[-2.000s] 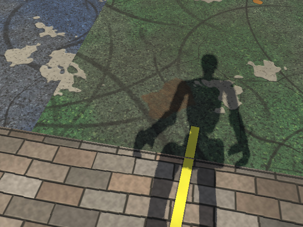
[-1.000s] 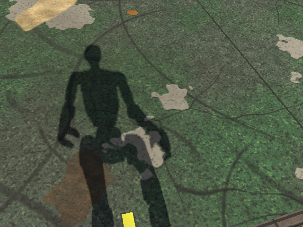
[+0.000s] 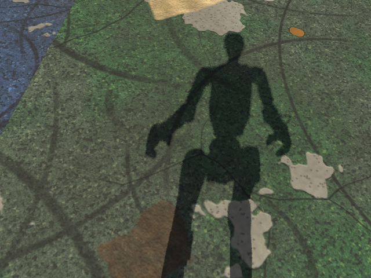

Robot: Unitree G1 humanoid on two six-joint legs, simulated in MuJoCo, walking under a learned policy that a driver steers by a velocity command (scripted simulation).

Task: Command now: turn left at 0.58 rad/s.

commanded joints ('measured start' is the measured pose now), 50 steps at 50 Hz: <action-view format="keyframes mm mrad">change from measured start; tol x8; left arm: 1 -19 55 10 -65 -2 -13 1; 12 66 50 0 -42 -1 -38 -42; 14 64 161 15 -58 27 -36 -34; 21 -15 75 -16 -41 -1 -39 -24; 29 107 29 -39 17 14 -49 -44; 32 23 49 -37 32 8 -36 -35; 50 86 46 -33 207 1 -18 -3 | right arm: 1 -11 -175 -50 -78 4 -9 -17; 11 -57 -143 -29 -81 3 13 -2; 14 44 -67 -5 -68 -21 1 -1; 17 -42 -168 -45 -65 -4 -2 -13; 23 -41 -25 -2 -25 2 9 -5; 28 3 -148 -24 0 -15 13 -15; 50 37 -42 16 152 -15 -39 -5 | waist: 1 1 150 -175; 12 26 162 -147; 15 -25 -231 -118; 20 -15 -99 -81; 26 6 -129 -113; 29 66 143 -151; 50 25 38 -27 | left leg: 1 224 233 -269 -96 322 175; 12 92 161 -339 -12 183 108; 15 -99 -42 -79 289 -392 -59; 16 -97 -13 -89 413 -399 -86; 19 -142 6 -96 527 -337 -135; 24 38 26 33 135 -206 -143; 26 162 20 44 -108 23 -113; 28 300 139 -78 -40 332 -51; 31 130 104 -68 -51 29 -12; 50 93 63 -35 -60 3 -31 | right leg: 1 -38 0 45 -116 37 14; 9 163 6 26 -362 9 -4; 12 337 -2 6 -658 232 -50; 14 471 -273 266 -702 539 -179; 16 339 -352 374 -760 464 -340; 24 434 -188 148 -650 616 -252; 28 311 -112 94 -606 365 -118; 30 377 -40 6 -608 198 -45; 50 369 -41 9 -612 237 -29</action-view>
